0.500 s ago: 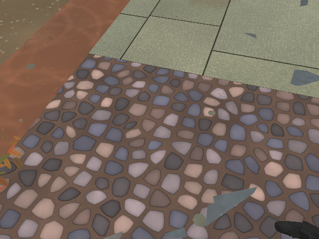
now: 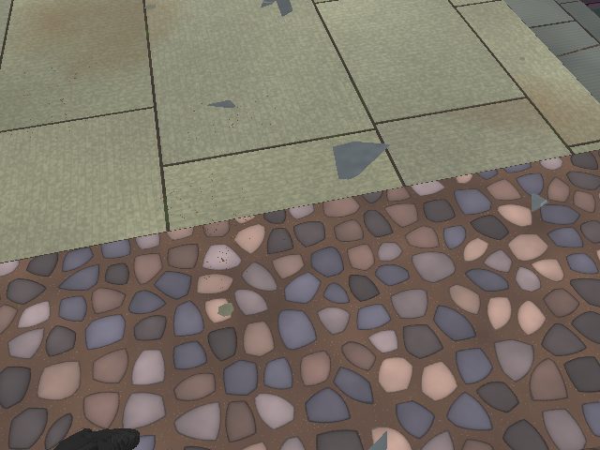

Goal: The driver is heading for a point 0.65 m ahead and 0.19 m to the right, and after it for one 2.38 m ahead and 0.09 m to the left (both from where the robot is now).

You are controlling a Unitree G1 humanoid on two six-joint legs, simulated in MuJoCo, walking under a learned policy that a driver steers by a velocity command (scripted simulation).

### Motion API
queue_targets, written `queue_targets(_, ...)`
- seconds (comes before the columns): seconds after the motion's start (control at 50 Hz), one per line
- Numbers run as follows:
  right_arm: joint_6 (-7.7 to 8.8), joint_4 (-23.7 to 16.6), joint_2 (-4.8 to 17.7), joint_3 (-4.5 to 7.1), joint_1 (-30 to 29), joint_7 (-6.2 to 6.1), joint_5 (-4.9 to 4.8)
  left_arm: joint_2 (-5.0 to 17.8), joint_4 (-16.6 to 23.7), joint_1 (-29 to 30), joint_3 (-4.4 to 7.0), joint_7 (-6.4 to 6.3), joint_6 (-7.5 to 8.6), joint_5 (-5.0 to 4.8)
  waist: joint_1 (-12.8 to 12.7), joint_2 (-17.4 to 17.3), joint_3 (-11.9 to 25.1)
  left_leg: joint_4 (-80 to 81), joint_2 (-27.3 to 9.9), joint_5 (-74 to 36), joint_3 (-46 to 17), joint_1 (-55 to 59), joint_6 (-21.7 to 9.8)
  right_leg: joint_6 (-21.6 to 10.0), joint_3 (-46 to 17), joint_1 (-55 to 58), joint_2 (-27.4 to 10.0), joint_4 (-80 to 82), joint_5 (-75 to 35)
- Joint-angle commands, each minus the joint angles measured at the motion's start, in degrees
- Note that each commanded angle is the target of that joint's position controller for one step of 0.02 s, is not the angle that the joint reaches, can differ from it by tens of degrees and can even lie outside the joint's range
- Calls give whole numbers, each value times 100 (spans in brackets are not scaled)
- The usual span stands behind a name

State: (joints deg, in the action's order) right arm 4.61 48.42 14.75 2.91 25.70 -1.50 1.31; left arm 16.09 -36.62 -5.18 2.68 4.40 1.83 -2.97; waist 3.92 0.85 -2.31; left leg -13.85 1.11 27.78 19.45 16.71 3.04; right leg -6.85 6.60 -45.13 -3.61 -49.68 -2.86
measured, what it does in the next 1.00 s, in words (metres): walks ahead, turning right: right foot, then left foot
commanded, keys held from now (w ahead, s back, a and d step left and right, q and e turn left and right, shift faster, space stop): w+e+shift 0.56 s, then q+shift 0.44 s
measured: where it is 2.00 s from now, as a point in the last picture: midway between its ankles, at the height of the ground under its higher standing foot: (342, 301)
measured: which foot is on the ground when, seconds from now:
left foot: down 0.00-0.06, up 0.08-0.46, down 0.48-0.88, up 0.90-1.00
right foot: up 0.00-0.04, down 0.06-0.50, up 0.52-0.84, down 0.86-1.00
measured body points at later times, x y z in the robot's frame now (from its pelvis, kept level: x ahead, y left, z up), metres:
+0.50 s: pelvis +0.44 -0.01 +0.00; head +0.46 -0.04 +0.45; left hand +0.60 +0.24 -0.10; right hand +0.59 -0.34 -0.02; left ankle +0.65 +0.05 -0.71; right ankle +0.22 -0.03 -0.69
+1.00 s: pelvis +0.68 -0.15 +0.03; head +0.72 -0.19 +0.47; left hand +1.01 -0.09 -0.03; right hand +0.58 -0.43 -0.10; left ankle +0.69 +0.01 -0.62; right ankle +0.72 -0.29 -0.70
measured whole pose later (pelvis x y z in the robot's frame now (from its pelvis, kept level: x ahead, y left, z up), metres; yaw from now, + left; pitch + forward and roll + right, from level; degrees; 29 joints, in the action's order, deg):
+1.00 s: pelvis +0.68 -0.15 +0.03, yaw -27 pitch +1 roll +1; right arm -0.2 41.8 18.2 3.6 19.8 -1.7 -1.8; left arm 12.7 -35.0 1.3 0.5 0.5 2.0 1.2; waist 4.7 -1.2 -4.2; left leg -66.7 -0.5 32.0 -2.9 -26.2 4.9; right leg -1.2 1.7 -24.6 -1.1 -29.8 6.6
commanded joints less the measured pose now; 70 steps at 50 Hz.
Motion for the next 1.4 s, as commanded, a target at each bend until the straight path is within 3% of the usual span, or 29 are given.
queue_targets(0.02,-59,-655,1770,409,-874,-142,-107,817,233,-1074,320,27,-36,-112,-1308,-970,167,-1619,-1633,-9912,-250,-1262,-340,-329,590,2390,654,-2,670)
queue_targets(0.06,28,-920,1480,360,-1690,28,-284,1579,-438,-3498,727,-188,-209,-34,-2420,-424,991,-5303,-1036,-7170,-537,-2993,-491,-828,-312,5701,526,1039,500)
queue_targets(0.08,293,-1169,177,0,-1736,150,-111,1665,-573,-3182,689,-233,-223,77,-1669,1966,232,-8138,421,220,-1009,-5082,-316,-1161,-1479,6086,337,1172,-76)
queue_targets(0.1,572,-1604,-61,-168,-780,225,-286,1281,-125,-2341,411,-180,20,335,-606,2110,1466,-8868,525,614,-2568,-6612,-471,-2266,-4921,6706,-738,2373,2686)
queue_targets(0.12,722,-1741,617,-80,-1547,254,-352,817,42,-2369,366,-155,137,300,-986,844,1318,-8289,240,-16,-2948,-6653,-772,-1951,-5671,6247,-951,3501,3959)
queue_targets(0.16,651,-1734,653,-23,-1689,196,-318,731,69,-1792,328,-86,365,249,-305,-921,258,-6898,-222,-791,-2958,-6180,-775,-1498,-5326,4454,-844,3833,3973)
queue_targets(0.22,372,-1597,777,69,-1461,119,-135,717,217,-1118,305,-254,405,215,73,-675,-187,-5722,-526,-1119,-2958,-5331,-281,-1360,-4040,2855,-97,3880,2812)
queue_targets(0.28,303,-1976,481,-28,-2554,54,38,555,68,-1354,247,-479,365,120,-377,-374,-504,-3946,-403,-2157,-2452,-4840,69,-1167,-2979,1991,443,3866,1569)
queue_targets(0.34,317,-2245,170,-73,-3260,118,-76,669,-127,-1604,303,-536,245,73,-842,120,-298,-2292,21,-3276,-2173,-3925,200,-746,-2693,1782,706,3618,1617)
queue_targets(0.4,377,-2313,554,129,-3338,162,-336,611,-278,-1752,330,-555,219,-17,-923,486,-60,-1510,90,-3313,-2554,-3678,244,-571,-3226,2672,496,3144,2002)
queue_targets(0.44,441,-2271,823,267,-3139,172,-416,594,-314,-1689,372,-587,172,-10,-732,671,44,-1287,23,-2867,-2638,-3621,124,-449,-3476,3437,274,2595,1245)
queue_targets(0.48,457,-1913,1192,505,-1264,114,-451,573,-154,-1276,339,-500,137,194,355,725,1235,-1639,-270,-2328,-2601,-1589,-233,-77,-3103,3341,456,520,-323)
queue_targets(0.5,370,-1703,1451,513,114,46,-381,-24,40,-1297,123,-429,146,409,727,-68,2347,-2077,-1258,-869,-3737,506,-431,43,-2618,2115,702,-1576,1530)
queue_targets(0.52,404,-1580,1789,526,59,203,-69,-325,356,-2278,-28,-420,222,-131,-89,-3377,2900,-326,-2620,1914,-7699,1521,-1455,232,-2124,105,1071,-3258,3504)
queue_targets(0.54,358,-1800,1147,432,-508,230,-59,228,118,-2091,3,-506,156,-265,80,-2454,2004,-53,-2502,3079,-7713,895,-1359,284,-1894,-538,413,-3739,2824)
queue_targets(0.58,224,-1589,763,321,-665,177,-26,540,253,-898,68,-483,115,116,215,-298,652,-142,-1888,337,-5508,-776,-1142,356,-1484,-196,145,-3489,2230)
queue_targets(0.64,276,-1132,418,127,-925,267,1,247,481,-399,36,-445,176,183,-265,-343,-11,-261,-1355,-3827,-3949,-2242,-1312,460,-1543,581,27,-2411,2600)
queue_targets(0.74,173,-835,1223,303,-1046,204,-330,35,548,51,-159,-246,415,377,-398,-493,235,-119,-976,-5430,-3058,-2947,-1391,700,-804,1860,336,711,1110)
queue_targets(0.84,45,-759,1292,324,-756,104,-380,634,455,151,91,-288,428,465,-636,-614,557,-976,-745,-4669,-3206,-2894,-778,390,-1021,3627,562,2376,-658)
queue_targets(0.86,36,-839,1176,294,-750,97,-363,806,418,-133,164,-363,420,542,-798,-548,773,-1660,-454,-4383,-3154,-3197,-573,266,-1111,4293,303,2474,-1264)
queue_targets(0.88,20,-1093,827,168,-849,85,-246,1194,393,-798,247,-476,380,656,-1063,188,1464,-3308,-33,-2338,-2887,-4162,-291,-115,-2001,5615,-897,2086,-3504)
queue_targets(0.9,-69,-908,372,0,529,76,-299,1160,451,-815,193,-464,208,723,-593,1477,2718,-5060,195,1548,-2685,-5031,-73,-1121,-3386,6601,-2658,1717,-4858)
queue_targets(0.94,-315,-890,1100,218,230,17,-374,585,445,-481,97,-427,28,373,-603,753,2052,-5869,-272,960,-2522,-5547,115,-940,-2832,5609,-1973,2193,-2550)
queue_targets(1.0,-695,-988,931,276,105,-126,-281,498,340,424,95,-430,-24,422,-120,777,922,-5952,-609,144,-2244,-5121,385,-739,-1800,3529,-1453,3115,-864)
queue_targets(1.24,-920,-1705,874,323,-1018,263,-235,990,-183,518,412,-468,-38,148,-132,454,750,-2410,-554,-1450,-1476,-3458,-355,-111,19,3420,-1643,2685,278)
queue_targets(1.28,-906,-1607,1327,525,-623,144,-152,672,-416,8,374,-411,-112,159,-78,-583,587,-1416,-545,-2991,-2113,-2563,-824,568,533,2709,-996,1154,1677)
queue_targets(1.3,-856,-1785,2178,703,-597,30,-160,472,-182,-27,300,-411,-162,421,-305,-2529,325,-956,-1876,-4844,-4405,-1830,-1715,1194,762,799,-79,-861,4093)
queue_targets(1.34,-521,-1939,1967,595,-752,178,52,801,73,737,368,-532,-168,339,15,-1281,829,-450,-1995,-3428,-4862,-2101,-2201,1019,-959,208,304,-2086,3737)
queue_targets(1.4,-555,-2108,1480,436,-1571,28,-213,868,-115,413,418,-636,-128,389,-451,-797,737,-639,-1407,-3021,-4143,-2510,-1558,914,-1185,481,210,-1513,2513)
Next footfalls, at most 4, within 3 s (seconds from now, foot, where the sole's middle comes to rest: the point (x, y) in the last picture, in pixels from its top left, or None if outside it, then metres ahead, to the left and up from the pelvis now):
0.06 right None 0.25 -0.04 -0.74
0.48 left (288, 365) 0.68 0.03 -0.74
0.86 right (429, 326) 0.75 -0.31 -0.74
1.28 left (321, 303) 0.84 -0.06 -0.74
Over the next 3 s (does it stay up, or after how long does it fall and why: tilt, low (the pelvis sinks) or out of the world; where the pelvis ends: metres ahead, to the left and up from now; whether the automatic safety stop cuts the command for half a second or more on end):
stays up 1.55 0.14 0.03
